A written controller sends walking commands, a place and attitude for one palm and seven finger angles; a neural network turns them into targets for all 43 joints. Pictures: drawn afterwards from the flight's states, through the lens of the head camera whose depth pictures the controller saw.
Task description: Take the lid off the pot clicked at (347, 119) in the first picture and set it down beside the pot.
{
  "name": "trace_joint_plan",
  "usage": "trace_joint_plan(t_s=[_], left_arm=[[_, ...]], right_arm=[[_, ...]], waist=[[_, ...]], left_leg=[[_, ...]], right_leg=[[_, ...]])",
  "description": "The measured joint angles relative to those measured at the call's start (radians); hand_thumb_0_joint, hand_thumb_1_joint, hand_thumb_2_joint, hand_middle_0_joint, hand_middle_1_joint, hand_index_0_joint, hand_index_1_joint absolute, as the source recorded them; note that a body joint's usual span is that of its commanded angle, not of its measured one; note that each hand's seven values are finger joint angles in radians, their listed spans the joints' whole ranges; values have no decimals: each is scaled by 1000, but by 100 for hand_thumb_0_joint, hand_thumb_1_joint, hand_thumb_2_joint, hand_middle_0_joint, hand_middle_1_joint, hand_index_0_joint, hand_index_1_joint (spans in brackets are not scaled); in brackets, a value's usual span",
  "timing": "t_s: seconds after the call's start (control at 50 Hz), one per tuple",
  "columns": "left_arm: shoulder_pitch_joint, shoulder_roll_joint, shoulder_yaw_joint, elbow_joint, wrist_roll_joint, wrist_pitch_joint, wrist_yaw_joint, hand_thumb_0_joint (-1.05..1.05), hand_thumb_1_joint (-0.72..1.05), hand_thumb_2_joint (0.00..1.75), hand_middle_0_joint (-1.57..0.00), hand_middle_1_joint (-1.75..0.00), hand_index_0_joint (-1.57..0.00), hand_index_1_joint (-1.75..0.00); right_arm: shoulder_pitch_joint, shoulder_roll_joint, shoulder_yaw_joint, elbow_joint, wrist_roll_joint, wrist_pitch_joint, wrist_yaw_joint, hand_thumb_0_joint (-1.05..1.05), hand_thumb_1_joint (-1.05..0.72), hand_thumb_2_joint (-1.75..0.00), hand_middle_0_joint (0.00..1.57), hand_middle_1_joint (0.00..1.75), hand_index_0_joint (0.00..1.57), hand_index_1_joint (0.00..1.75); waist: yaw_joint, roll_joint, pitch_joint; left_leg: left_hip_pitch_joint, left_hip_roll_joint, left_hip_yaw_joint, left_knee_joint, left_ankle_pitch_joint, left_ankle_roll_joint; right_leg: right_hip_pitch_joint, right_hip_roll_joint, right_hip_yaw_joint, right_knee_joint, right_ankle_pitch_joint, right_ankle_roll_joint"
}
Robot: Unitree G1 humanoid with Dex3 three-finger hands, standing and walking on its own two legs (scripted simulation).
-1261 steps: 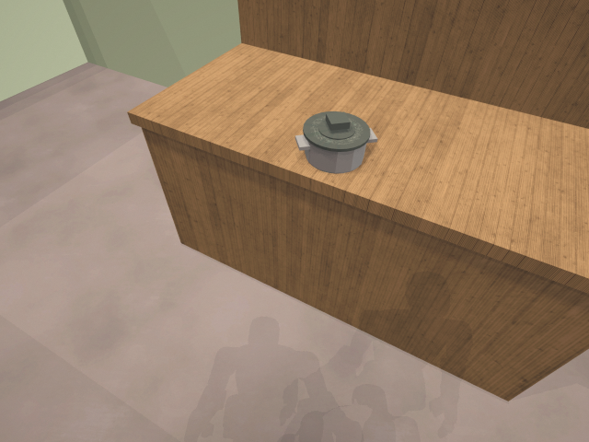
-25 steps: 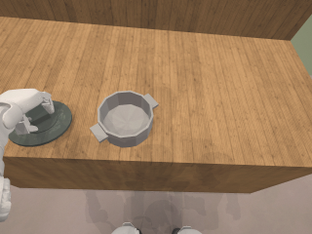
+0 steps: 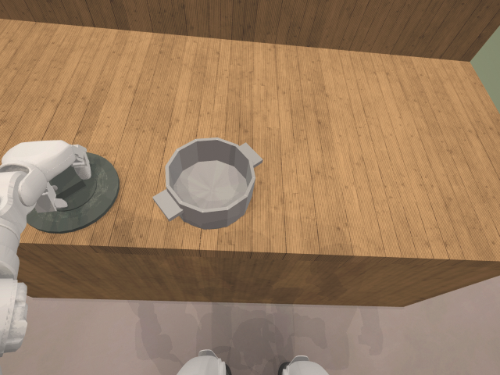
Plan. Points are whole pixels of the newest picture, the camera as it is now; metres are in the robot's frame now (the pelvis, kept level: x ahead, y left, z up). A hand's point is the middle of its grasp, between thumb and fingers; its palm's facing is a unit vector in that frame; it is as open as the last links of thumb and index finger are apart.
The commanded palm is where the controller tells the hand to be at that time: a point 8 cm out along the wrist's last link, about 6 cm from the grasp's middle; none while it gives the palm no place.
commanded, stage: open the fingers wide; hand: left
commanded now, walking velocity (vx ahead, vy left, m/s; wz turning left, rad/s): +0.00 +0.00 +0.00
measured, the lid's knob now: (64, 181) +0.44 +0.33 -0.03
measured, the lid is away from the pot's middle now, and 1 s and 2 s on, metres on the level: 0.26 0.26 0.26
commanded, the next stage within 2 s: raise the empty hand in 0.82 s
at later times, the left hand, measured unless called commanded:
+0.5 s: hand (50, 185) +0.41 +0.34 +0.00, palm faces -0.47 -0.10 -0.87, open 9.8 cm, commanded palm +0.44 +0.32 +0.05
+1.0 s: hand (49, 189) +0.41 +0.33 +0.00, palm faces -0.45 -0.10 -0.88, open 11.0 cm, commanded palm +0.43 +0.32 +0.06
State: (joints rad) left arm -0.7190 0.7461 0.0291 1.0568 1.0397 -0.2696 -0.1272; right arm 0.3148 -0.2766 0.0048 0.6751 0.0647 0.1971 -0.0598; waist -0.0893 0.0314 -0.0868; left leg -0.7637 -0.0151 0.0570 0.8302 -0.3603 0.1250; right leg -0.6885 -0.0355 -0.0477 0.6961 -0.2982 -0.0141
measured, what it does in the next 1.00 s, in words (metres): stands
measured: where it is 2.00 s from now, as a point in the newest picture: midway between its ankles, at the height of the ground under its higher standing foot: outside the picture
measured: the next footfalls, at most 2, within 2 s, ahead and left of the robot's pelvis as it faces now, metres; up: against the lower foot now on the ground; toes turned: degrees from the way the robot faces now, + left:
none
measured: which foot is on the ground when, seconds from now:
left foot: down 0.00-1.00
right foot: down 0.00-1.00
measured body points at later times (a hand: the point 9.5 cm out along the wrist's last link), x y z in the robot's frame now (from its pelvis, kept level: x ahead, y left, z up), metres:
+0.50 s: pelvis +0.01 +0.00 +0.00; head +0.11 +0.04 +0.44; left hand +0.43 +0.34 +0.05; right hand +0.04 -0.28 -0.11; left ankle +0.02 +0.03 -0.70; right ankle +0.02 -0.18 -0.70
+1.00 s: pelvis +0.01 +0.00 +0.00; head +0.10 +0.04 +0.44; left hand +0.43 +0.34 +0.05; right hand +0.05 -0.28 -0.11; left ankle +0.02 +0.03 -0.70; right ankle +0.02 -0.18 -0.70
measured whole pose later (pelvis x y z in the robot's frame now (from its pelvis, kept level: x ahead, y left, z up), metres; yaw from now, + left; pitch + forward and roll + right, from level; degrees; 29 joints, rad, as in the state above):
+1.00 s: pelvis +0.01 +0.00 +0.00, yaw +0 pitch +16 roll -6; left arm -0.68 0.74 0.04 1.01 1.02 -0.29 -0.15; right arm 0.31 -0.28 0.00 0.68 0.06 0.21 -0.06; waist -0.08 0.03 -0.09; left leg -0.74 -0.02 0.05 0.82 -0.37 0.13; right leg -0.66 -0.03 -0.04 0.68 -0.30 -0.01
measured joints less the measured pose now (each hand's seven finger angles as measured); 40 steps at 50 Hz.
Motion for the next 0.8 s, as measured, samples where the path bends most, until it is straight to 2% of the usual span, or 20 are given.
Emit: trace_joint_plan(t_s=[0.3, 0.62, 0.8], left_arm=[[-27, 13, -7, 15, -12, -7, -45, 0, 9, 81, -59, -96, -55, -94], [1, 25, 6, -5, -21, -13, -42, 0, 5, 65, -43, -94, -38, -91], [16, 15, 17, -21, -23, -19, -37, 0, 3, 60, -36, -91, -34, -90]], right_arm=[[8, -11, 3, -7, 2, -19, -16, 1, -90, -90, 20, 30, 20, 30], [9, -2, -2, -3, 0, 1, -6, 1, -90, -90, 20, 30, 20, 30], [1, 2, -2, 1, -1, 5, -4, 1, -90, -90, 20, 30, 20, 30]], waist=[[-1, -1, -5], [-1, -2, -8], [2, -1, -9]], left_leg=[[-9, -2, -3, 8, -7, 4], [-9, 0, -7, 10, -13, 2], [1, -2, -9, 3, -11, 3]], right_leg=[[-5, 1, 2, 3, -6, 0], [-2, 6, 2, -2, -7, 2], [9, 6, 3, -11, -5, 3]])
